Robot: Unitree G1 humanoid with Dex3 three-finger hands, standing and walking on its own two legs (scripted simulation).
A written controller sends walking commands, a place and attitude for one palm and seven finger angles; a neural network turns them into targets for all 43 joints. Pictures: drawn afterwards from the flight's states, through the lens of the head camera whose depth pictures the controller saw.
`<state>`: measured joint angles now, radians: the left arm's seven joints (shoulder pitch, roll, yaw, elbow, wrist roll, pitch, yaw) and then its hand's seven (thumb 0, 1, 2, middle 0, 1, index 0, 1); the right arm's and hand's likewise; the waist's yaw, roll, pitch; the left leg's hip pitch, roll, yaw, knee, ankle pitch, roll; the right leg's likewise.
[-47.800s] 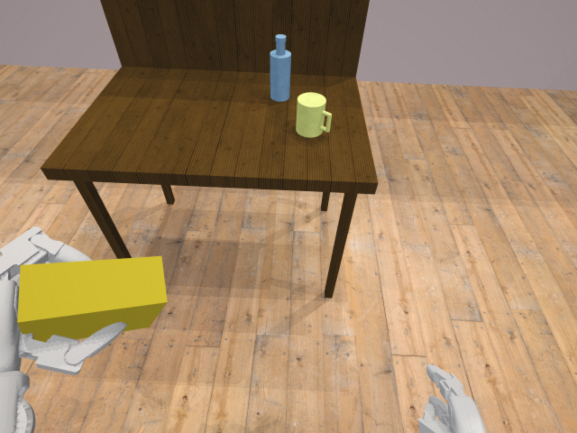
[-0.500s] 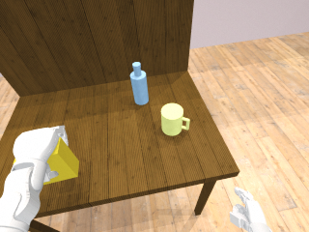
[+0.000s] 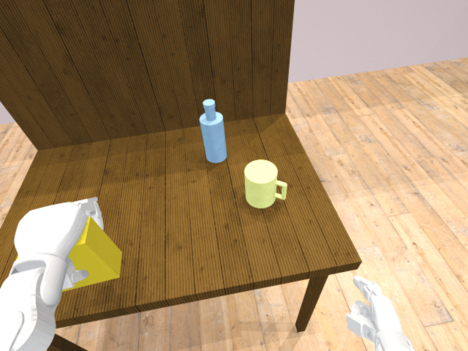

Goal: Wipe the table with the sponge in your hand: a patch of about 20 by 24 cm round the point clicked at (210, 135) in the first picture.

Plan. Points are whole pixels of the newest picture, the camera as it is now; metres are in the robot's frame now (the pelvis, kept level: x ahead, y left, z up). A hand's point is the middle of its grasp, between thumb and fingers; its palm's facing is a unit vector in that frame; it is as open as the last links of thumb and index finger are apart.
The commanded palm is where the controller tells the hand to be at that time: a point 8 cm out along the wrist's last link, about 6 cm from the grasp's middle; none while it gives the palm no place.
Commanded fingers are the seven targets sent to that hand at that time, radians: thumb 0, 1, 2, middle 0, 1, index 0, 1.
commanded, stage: bring the sponge back beside the body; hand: left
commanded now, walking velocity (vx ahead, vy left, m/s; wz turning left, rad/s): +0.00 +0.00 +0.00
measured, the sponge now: (82, 261) +0.21 +0.32 +0.04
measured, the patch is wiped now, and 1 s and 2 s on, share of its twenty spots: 1.00 1.00 1.00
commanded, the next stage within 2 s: step back with the hand held close in 0.86 s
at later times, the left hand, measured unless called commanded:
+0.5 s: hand (68, 262) +0.18 +0.29 +0.11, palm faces +0.05 -0.08 -1.00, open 9.6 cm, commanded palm +0.15 +0.28 +0.17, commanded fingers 0.00 0.10 1.30 -1.20 -1.60 -1.20 -1.60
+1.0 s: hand (72, 268) +0.17 +0.28 +0.10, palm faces +0.05 -0.08 -1.00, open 9.6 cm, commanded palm +0.15 +0.27 +0.17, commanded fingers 0.00 0.10 1.30 -1.20 -1.60 -1.20 -1.60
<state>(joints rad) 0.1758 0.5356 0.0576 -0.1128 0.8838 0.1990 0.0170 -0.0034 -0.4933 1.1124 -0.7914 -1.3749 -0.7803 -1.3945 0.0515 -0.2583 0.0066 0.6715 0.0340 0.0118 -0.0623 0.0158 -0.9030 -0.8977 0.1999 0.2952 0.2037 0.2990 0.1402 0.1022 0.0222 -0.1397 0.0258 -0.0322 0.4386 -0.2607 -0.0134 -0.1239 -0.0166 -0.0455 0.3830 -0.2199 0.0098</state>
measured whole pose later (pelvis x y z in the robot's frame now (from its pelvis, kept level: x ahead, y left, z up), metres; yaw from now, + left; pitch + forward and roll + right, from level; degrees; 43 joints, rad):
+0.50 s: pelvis -0.01 +0.00 +0.00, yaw +0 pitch -4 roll -1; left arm 0.31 0.53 0.03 -0.34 0.87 0.27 -0.01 0.00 -0.49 1.11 -0.79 -1.37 -0.78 -1.39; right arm 0.03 -0.25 0.03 0.65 0.03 0.02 -0.04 0.02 -0.90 -0.90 0.20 0.30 0.20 0.30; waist 0.16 0.12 0.02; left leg -0.10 0.03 -0.02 0.42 -0.24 -0.02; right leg -0.10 -0.02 -0.04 0.38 -0.21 0.01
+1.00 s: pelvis -0.02 -0.01 +0.00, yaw -1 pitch -5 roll -1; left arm 0.32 0.53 0.02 -0.33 0.87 0.28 0.01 0.00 -0.49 1.11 -0.79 -1.37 -0.78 -1.39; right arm 0.03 -0.25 0.03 0.66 0.03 0.02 -0.04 0.02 -0.90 -0.90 0.20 0.30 0.20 0.30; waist 0.15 0.11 0.03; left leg -0.10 0.04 -0.02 0.42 -0.24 -0.03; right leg -0.10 0.00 -0.03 0.39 -0.20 0.00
